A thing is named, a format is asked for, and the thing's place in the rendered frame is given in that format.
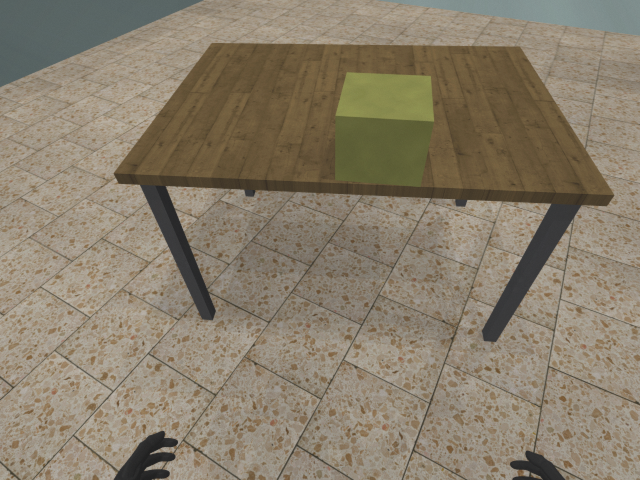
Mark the carton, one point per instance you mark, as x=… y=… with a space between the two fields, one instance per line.
x=383 y=127

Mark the table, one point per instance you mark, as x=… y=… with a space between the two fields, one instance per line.
x=256 y=116

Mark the robot right hand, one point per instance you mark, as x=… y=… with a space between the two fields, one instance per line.
x=538 y=465

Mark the robot left hand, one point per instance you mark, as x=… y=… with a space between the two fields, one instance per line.
x=134 y=468

